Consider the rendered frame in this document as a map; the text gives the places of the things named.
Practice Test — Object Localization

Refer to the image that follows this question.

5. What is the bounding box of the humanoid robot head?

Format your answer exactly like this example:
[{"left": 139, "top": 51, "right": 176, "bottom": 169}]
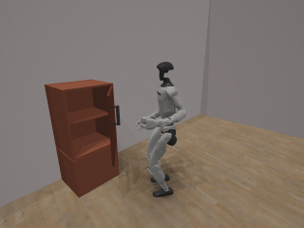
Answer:
[{"left": 157, "top": 62, "right": 174, "bottom": 87}]

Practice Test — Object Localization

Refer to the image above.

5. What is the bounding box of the right robot forearm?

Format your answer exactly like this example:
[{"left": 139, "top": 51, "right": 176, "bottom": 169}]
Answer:
[{"left": 149, "top": 109, "right": 161, "bottom": 120}]

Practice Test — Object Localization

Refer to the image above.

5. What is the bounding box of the right robot hand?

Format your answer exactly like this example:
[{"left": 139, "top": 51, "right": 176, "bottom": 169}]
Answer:
[{"left": 135, "top": 116, "right": 149, "bottom": 130}]

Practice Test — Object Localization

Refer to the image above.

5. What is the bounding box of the handle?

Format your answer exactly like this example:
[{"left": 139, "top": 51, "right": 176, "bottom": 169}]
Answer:
[{"left": 111, "top": 105, "right": 121, "bottom": 125}]

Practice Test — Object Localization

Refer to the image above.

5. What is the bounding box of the robot left foot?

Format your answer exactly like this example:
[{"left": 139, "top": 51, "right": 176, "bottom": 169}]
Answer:
[{"left": 153, "top": 187, "right": 174, "bottom": 198}]

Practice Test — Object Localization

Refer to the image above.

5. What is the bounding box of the cupboard door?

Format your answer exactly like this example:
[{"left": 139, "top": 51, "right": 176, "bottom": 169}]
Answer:
[{"left": 106, "top": 86, "right": 117, "bottom": 166}]

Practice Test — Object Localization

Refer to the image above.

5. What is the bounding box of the left robot hand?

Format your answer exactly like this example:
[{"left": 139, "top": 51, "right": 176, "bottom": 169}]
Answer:
[{"left": 141, "top": 117, "right": 158, "bottom": 130}]

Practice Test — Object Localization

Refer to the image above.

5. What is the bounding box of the left robot upper arm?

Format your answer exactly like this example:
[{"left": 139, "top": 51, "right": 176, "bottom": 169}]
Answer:
[{"left": 165, "top": 86, "right": 187, "bottom": 114}]

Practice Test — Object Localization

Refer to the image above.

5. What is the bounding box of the left robot forearm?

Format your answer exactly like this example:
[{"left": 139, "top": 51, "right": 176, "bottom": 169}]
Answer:
[{"left": 157, "top": 110, "right": 186, "bottom": 127}]

